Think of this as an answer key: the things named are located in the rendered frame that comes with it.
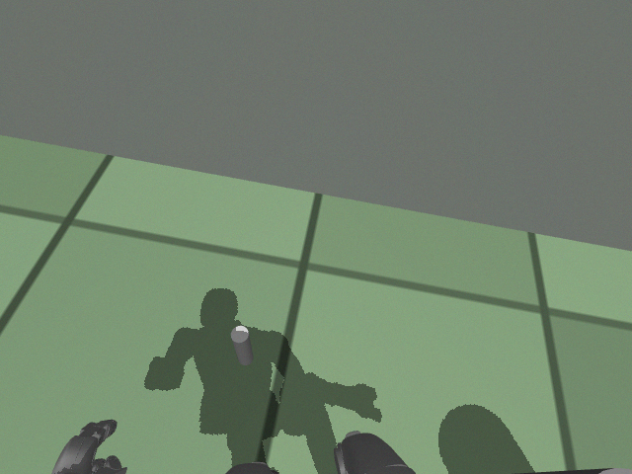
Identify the left robot hand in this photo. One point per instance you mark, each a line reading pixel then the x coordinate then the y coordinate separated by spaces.
pixel 79 453

